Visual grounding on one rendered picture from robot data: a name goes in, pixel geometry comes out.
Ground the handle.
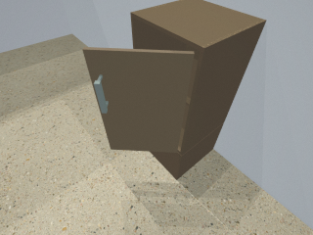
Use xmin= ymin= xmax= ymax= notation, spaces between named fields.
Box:
xmin=94 ymin=74 xmax=109 ymax=114

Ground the cupboard door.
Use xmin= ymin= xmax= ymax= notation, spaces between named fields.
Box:
xmin=82 ymin=47 xmax=195 ymax=153

